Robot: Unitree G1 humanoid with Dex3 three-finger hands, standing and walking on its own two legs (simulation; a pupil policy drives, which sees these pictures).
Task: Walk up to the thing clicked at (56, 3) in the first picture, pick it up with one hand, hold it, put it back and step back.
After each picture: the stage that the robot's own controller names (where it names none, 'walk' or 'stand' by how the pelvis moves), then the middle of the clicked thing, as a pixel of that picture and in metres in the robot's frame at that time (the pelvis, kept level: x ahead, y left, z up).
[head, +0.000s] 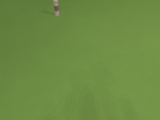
stand; (56, 7) +2.32 +0.39 -0.65
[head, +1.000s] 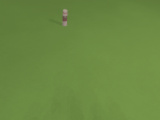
walk; (64, 18) +2.20 +0.18 -0.63
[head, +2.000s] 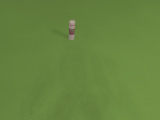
walk; (71, 30) +1.56 +0.06 -0.65
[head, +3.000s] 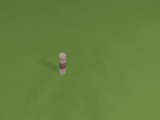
walk; (62, 64) +1.06 +0.13 -0.65
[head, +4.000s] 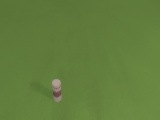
walk; (57, 91) +0.73 +0.16 -0.64
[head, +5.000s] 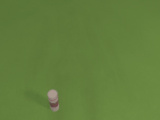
walk; (53, 101) +0.57 +0.16 -0.64
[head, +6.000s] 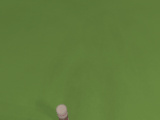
stand; (63, 116) +0.47 +0.16 -0.63
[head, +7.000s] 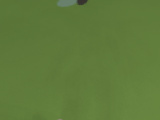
stand; out of the picture +0.43 +0.14 -0.66
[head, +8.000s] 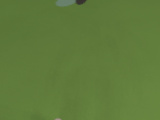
stand; out of the picture +0.43 +0.16 -0.66
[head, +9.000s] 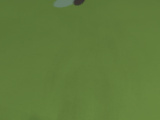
stand; out of the picture +0.42 +0.17 -0.66
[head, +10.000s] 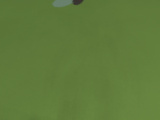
stand; out of the picture +0.41 +0.18 -0.66
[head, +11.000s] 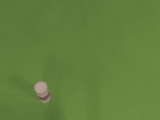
go down; (43, 93) +0.45 +0.18 -0.51
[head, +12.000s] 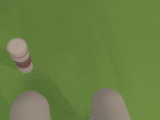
go down; (22, 58) +0.49 +0.24 -0.26
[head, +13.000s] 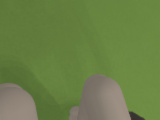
close in; out of the picture +0.48 +0.26 -0.19
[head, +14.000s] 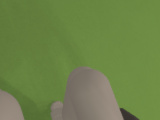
close; out of the picture +0.47 +0.29 -0.16
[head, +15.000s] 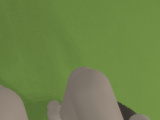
lift; out of the picture +0.43 +0.28 -0.16
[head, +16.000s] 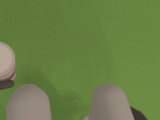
lift; (1, 68) +0.35 +0.25 -0.04
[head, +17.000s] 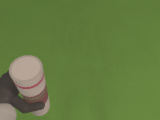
hold; (34, 91) +0.30 +0.14 +0.09
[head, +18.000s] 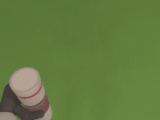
hold; (35, 100) +0.29 +0.15 +0.04
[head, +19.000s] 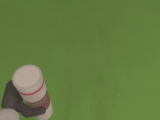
hold; (37, 97) +0.30 +0.15 +0.03
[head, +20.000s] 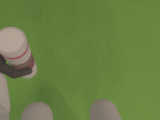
crouch; (21, 58) +0.42 +0.18 -0.04
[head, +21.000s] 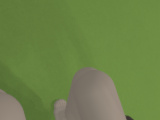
lower; out of the picture +0.43 +0.28 -0.17
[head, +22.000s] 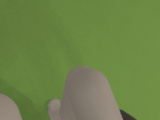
lower; out of the picture +0.44 +0.29 -0.17
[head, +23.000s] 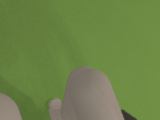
lower; out of the picture +0.44 +0.30 -0.16
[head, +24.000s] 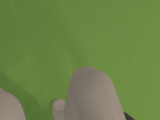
lower; out of the picture +0.43 +0.29 -0.16
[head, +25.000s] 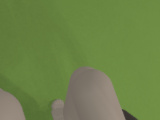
loosen; out of the picture +0.43 +0.27 -0.16
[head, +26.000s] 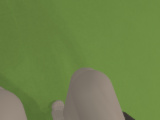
withdraw; out of the picture +0.43 +0.27 -0.17
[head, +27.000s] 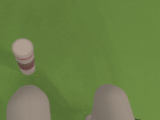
walk; (25, 59) +0.46 +0.22 -0.24
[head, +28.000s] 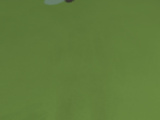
stand; out of the picture +0.38 +0.14 -0.59
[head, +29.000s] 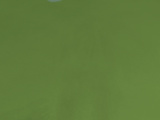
stand; out of the picture +0.39 +0.16 -0.60
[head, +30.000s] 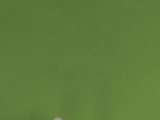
stand; out of the picture +0.40 +0.15 -0.62
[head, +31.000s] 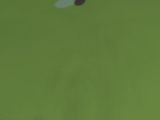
walk; out of the picture +0.41 +0.14 -0.66
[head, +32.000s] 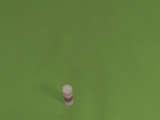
walk; (68, 95) +0.56 +0.11 -0.64
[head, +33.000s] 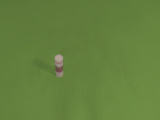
walk; (59, 66) +0.86 +0.15 -0.64
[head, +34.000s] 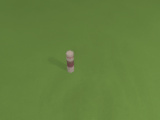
stand; (70, 62) +1.06 +0.14 -0.64
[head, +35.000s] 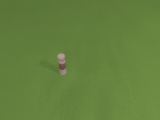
stand; (62, 64) +1.05 +0.19 -0.66
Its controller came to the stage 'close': yes
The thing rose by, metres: 0.68
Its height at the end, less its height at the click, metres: +0.00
